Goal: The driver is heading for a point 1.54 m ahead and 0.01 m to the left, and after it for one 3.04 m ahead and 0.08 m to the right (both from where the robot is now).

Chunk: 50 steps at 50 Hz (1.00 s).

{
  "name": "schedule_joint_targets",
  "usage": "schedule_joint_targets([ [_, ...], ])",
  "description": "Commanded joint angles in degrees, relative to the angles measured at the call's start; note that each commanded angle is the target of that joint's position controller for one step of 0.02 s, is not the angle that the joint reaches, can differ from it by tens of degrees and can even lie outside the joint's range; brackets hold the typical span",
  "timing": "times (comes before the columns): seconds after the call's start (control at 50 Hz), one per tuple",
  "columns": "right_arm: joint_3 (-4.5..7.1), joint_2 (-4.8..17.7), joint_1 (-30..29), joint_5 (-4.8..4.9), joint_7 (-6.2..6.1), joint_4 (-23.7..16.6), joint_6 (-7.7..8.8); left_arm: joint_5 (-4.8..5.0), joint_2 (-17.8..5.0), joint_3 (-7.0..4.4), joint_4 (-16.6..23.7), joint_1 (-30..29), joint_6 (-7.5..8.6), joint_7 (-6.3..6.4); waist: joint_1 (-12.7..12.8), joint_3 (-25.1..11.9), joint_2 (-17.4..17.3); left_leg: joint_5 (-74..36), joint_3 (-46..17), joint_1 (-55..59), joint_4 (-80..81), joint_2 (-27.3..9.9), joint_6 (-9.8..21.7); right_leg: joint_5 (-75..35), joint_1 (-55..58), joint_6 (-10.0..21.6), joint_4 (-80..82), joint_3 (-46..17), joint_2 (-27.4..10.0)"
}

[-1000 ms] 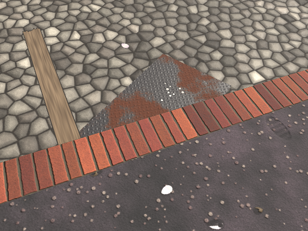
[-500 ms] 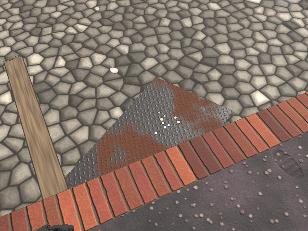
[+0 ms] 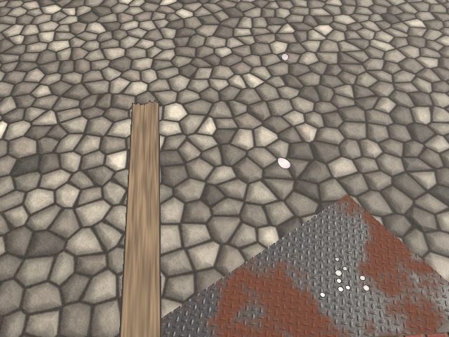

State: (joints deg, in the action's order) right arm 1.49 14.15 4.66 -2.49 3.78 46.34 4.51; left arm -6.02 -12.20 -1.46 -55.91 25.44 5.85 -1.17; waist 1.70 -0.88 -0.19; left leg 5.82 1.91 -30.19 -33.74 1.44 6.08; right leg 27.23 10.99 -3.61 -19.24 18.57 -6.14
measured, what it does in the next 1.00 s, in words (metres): goes down: right foot, then left foot 0.13 m lower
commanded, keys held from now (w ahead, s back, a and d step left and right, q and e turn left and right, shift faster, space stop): w+q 0.16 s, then w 0.84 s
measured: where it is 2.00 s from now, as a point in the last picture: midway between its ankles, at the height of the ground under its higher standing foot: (199, 196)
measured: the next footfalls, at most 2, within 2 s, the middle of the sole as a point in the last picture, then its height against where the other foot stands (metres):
right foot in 0.42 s outside the picture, level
left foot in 0.96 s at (163, 296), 0.13 m lower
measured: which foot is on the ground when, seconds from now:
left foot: down 0.00-0.44, up 0.46-0.94, down 0.96-1.00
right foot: down 0.00-0.02, up 0.04-0.40, down 0.42-0.96, up 0.98-1.00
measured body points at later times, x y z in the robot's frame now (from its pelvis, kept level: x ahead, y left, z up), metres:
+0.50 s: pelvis +0.29 +0.00 +0.00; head +0.30 +0.00 +0.45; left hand +0.37 +0.27 -0.11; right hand +0.39 -0.24 -0.13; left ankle +0.16 +0.10 -0.63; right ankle +0.35 -0.09 -0.71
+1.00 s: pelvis +0.58 +0.13 -0.11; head +0.60 +0.15 +0.34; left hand +0.39 +0.32 -0.25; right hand +0.83 -0.04 -0.20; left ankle +0.64 +0.25 -0.85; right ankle +0.39 -0.08 -0.65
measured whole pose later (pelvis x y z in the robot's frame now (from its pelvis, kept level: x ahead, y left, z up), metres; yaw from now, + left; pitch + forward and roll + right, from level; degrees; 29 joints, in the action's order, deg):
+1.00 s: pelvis +0.58 +0.13 -0.11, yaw +11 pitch +3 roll -2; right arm 1.1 12.9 1.3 1.9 3.6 47.1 4.8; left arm 1.8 -11.6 -1.1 -59.9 33.2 3.7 1.1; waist 6.7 0.1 -0.1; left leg 7.9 0.9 -24.5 -29.1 -2.2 1.6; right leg 45.6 -14.4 -0.4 -83.4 -3.3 -1.3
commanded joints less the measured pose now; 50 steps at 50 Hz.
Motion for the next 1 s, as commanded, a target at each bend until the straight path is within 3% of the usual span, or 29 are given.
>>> schedule_joint_targets([
  [0.02, 4.81, 13.11, 26.97, 0.91, -3.22, 2.67, 1.09, -2.78, -2.59, 1.21, 6.12, 6.24, 1.78, -1.16, -9.44, -22.87, -8.18, -5.67, -24.11, 59.70, -0.71, -8.43, 18.97, -30.82, -39.37, 2.11, -38.80, -4.34, -0.36],
  [0.04, 4.30, 12.61, 35.13, -0.23, -3.05, 6.75, 0.69, 0.14, -5.37, 0.54, 5.71, -1.02, 1.44, -3.52, -13.96, -21.92, -3.58, -0.75, -42.51, 64.19, 12.07, -15.68, 19.22, 3.49, -50.20, 2.01, -50.79, -13.62, 7.54],
  [0.06, 5.58, 13.48, 33.51, -0.70, -2.93, 8.07, 2.03, 2.41, -4.90, 0.28, 8.44, -11.50, 1.29, -3.56, -15.47, -7.07, -1.18, 6.59, -37.62, 56.34, 15.51, -14.33, 13.14, 1.80, -61.23, 4.15, -55.17, -21.72, 5.55],
  [0.08, 5.42, 12.12, 26.87, 0.65, -2.79, 6.99, 2.74, 1.91, -7.20, -0.21, 9.40, -15.66, 1.65, -2.29, -13.47, -0.08, -2.86, 8.19, -33.05, 43.78, 16.37, -12.74, 11.79, -1.28, -61.54, 4.67, -56.19, -23.60, 2.46],
  [0.1, 3.55, 7.69, 22.91, 1.19, -2.37, 6.70, 3.19, 0.37, -7.55, -0.28, 10.18, -13.89, 1.67, -0.79, -9.19, -1.91, -4.21, 5.16, -30.42, 35.37, 16.36, -11.61, 12.33, -3.35, -55.62, 5.56, -54.10, -24.91, 1.25],
  [0.16, 0.71, 1.75, 12.06, 0.50, -1.17, 2.99, 3.54, 0.55, -2.74, 1.10, 10.27, -11.31, 0.25, 1.10, -0.65, 0.93, -1.79, 3.85, -25.28, 12.35, 21.80, -9.69, 11.88, -5.91, -42.53, 5.54, -47.80, -24.03, -0.53],
  [0.22, 1.59, 5.91, 10.21, -0.44, -0.35, 1.27, 4.29, 1.71, -4.10, 1.37, 9.96, -12.34, -1.06, 0.79, -0.74, 2.55, -0.73, 2.81, -18.26, 3.22, 23.24, -6.95, 9.81, -14.69, -38.96, 2.76, -34.46, -19.63, -0.58],
  [0.32, 2.81, 8.24, 21.38, -1.56, 2.30, 4.07, 2.65, 1.92, -4.38, 2.17, 12.55, -23.58, -0.85, -1.11, -6.38, 2.45, -2.65, -1.42, -18.07, 5.99, 17.74, -7.32, 9.42, -28.60, -34.54, 1.98, -19.99, -16.67, 3.20],
  [0.34, 2.36, 7.83, 18.51, -3.77, 2.24, 2.77, 2.77, 0.78, -5.48, 1.74, 11.03, -18.16, 0.16, -1.09, -3.18, 0.70, -3.71, -5.83, -18.09, 3.29, 13.47, -7.54, 8.04, -34.47, -28.69, 2.57, -29.42, -17.27, 3.18],
  [0.4, 1.95, 7.90, 9.17, -1.92, 1.04, -1.30, 3.27, 0.70, -11.10, -1.04, 7.29, -4.82, 1.96, 0.25, 4.59, 0.09, -0.35, -19.78, -16.78, 0.50, -0.78, -5.72, 4.57, -21.27, -15.14, 4.68, -28.03, -14.04, 5.75],
  [0.42, 2.12, 7.94, 11.21, 0.17, 1.49, -0.21, 4.05, 3.06, -12.55, -1.66, 6.78, -1.64, 2.10, 0.55, 5.78, -1.86, 3.28, -17.53, -15.43, 0.85, -10.07, -1.53, 3.38, -17.20, -8.90, 8.02, -14.18, -17.61, 5.41],
  [0.44, 0.49, 1.64, 22.89, -1.99, 1.61, 1.64, 4.30, 3.96, -15.02, -1.57, 6.87, 4.07, 1.98, 0.57, 2.75, -14.40, 12.35, 4.31, -11.57, -2.87, -31.94, 5.30, -1.83, -38.48, 7.25, 23.71, -14.44, -35.91, -7.65],
  [0.46, 0.10, -0.38, 26.94, -1.61, 1.16, 2.52, 4.69, 2.42, -12.64, -0.16, 6.72, 7.45, 1.86, -0.78, 2.04, -16.18, 14.06, 33.12, -11.14, -15.34, -50.52, 8.89, -4.53, -49.17, 10.29, 34.86, -8.24, -55.92, -17.42],
  [0.48, 1.29, 3.45, 20.62, -1.23, 0.34, -0.64, 3.65, 1.46, -12.91, -1.36, 5.35, 5.61, 2.20, -1.00, 2.56, -5.57, 9.07, 28.08, -14.45, -27.49, -54.48, 5.33, -4.37, -20.34, 2.64, 31.59, -0.65, -65.07, -19.01],
  [0.5, 1.49, 5.73, 13.80, -1.68, -1.50, -1.28, 2.72, 2.28, -9.14, -0.59, 6.60, -2.24, 2.16, -0.85, 1.50, 1.76, 2.13, 20.10, -14.07, -29.24, -55.27, 0.40, -4.36, -11.76, -9.02, 27.75, -0.28, -58.46, -17.32],
  [0.52, 0.81, 4.44, 13.65, -2.64, -2.49, -0.54, 1.87, 2.31, -4.15, 0.98, 8.01, -7.62, 1.75, -0.46, -0.14, -1.90, -1.16, 14.07, -13.90, -23.61, -49.96, -2.05, -4.84, -13.83, -14.90, 26.27, -0.01, -51.74, -14.35],
  [0.56, -1.04, 0.37, 11.44, -3.92, -2.68, -0.81, 0.42, 2.36, -0.66, 1.98, 8.30, -12.01, 1.62, 0.78, -2.60, 0.80, 1.24, 10.45, -11.73, -15.46, -38.95, -6.19, -6.04, -17.23, -25.49, 22.59, 3.84, -40.69, -9.17],
  [0.6, -0.81, 0.93, 9.26, -2.87, -1.73, -1.50, 0.22, 2.97, -3.01, 1.10, 6.21, -7.71, 1.70, 1.55, -0.89, 0.06, 1.79, 10.29, -7.07, -11.78, -29.41, -6.38, -7.63, -21.04, -26.29, 20.77, 5.47, -31.91, -5.59],
  [0.66, -1.68, -0.50, 9.77, -3.41, 1.42, -0.57, 0.78, 0.35, -5.92, 0.00, 3.77, -1.50, 1.41, 0.60, 0.44, 0.26, 1.32, -5.10, -1.73, -5.59, -24.39, -6.14, -6.21, -25.49, -31.53, 19.17, -0.22, -23.52, -1.69],
  [0.72, -1.06, 1.95, -1.36, -3.32, 0.15, -3.60, 0.42, 1.59, -2.51, 1.27, 0.80, 8.87, 2.06, 1.48, 6.02, 0.75, 3.00, -22.58, -6.88, -24.86, -8.96, -8.89, -6.58, -19.28, -10.62, 20.09, -7.34, -30.08, -5.16],
  [0.76, -1.86, 0.29, -3.36, -2.74, -0.21, -3.15, -0.20, 2.43, -2.48, 1.88, 0.60, 9.50, 1.43, 0.65, 6.02, 3.56, 1.96, -30.10, -2.07, -11.22, 2.48, -7.56, -6.02, -11.83, -23.67, 18.29, -9.79, -25.62, -1.85],
  [0.8, -2.04, 0.82, -4.21, -2.69, 0.20, -4.44, -1.21, 1.34, -3.34, 2.07, 0.77, 7.51, 0.99, -1.22, 4.63, 7.24, 3.66, -28.61, -1.67, -0.20, 0.01, -7.45, -5.02, -4.98, -35.47, 18.29, -9.43, -27.10, -3.91],
  [0.86, -1.96, 2.94, -7.86, -3.29, -0.22, -5.74, -1.83, 2.59, -5.35, 1.63, 0.11, 7.66, 1.77, -1.05, 5.16, 10.41, 1.99, -21.54, -2.55, -1.84, 5.77, -8.63, -4.72, -4.51, -27.21, 16.68, -14.17, -30.61, -6.17],
  [0.88, -0.12, 4.61, -13.88, 8.77, -0.22, -7.20, -0.66, 10.31, -10.30, -1.67, -0.02, 5.57, -0.94, 2.08, 6.41, 13.42, 1.93, -17.12, -6.20, -2.68, 9.42, -6.58, -4.52, -14.07, -26.37, 13.83, -17.12, -29.79, -5.70],
  [0.9, -0.18, 4.59, -11.01, 9.59, -0.08, -5.88, 0.03, 9.45, -10.52, -1.60, -1.04, 7.02, -2.46, 3.48, 5.34, 10.64, 0.48, -18.74, -6.14, -1.10, 12.73, -7.00, -3.98, -20.46, -21.32, 12.48, -23.36, -28.37, -5.46],
  [0.94, 1.68, 6.17, 6.00, 5.73, -0.06, 0.76, 0.77, 6.97, -6.90, -1.29, -1.91, 9.16, -3.36, 3.53, -0.79, -0.72, -1.06, -26.54, 0.36, 21.26, 13.94, -3.83, -2.48, -30.42, -23.22, 9.85, -43.72, -23.51, -1.03],
  [0.96, 2.87, 8.19, 20.24, 4.40, -0.22, 5.56, 0.23, 6.67, -4.20, -1.03, -2.52, 9.30, -2.68, 2.92, -6.95, -7.53, -3.26, -35.62, -2.60, 42.31, 6.68, -8.59, -0.72, -13.66, -38.22, 6.66, -62.45, -21.37, 2.77],
  [0.98, 2.70, 10.09, 25.42, 2.97, -0.71, 6.86, -0.03, 8.16, 2.10, 0.39, -3.41, 17.15, -1.37, 2.26, -6.14, -17.43, -15.68, -51.14, -13.97, 62.95, -10.51, -19.89, 5.62, 21.27, -58.38, 3.85, -87.70, -23.91, 7.32],
  [1.0, 3.95, 13.10, 29.55, 4.85, -0.85, 7.97, -1.01, 10.29, -2.45, 0.01, 0.34, 15.87, 0.98, 1.82, -8.99, -26.75, -18.44, -32.11, -30.12, 65.28, -3.02, -25.87, 13.40, 16.79, -64.28, 3.17, -92.86, -28.81, 7.21],
])
Velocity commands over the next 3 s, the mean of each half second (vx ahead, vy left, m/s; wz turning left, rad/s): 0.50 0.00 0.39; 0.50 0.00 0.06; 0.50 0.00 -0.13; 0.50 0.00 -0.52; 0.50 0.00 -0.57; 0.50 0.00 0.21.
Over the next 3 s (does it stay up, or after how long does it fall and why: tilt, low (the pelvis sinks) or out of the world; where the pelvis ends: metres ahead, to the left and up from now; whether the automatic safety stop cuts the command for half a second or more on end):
stays up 1.65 -0.05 -0.13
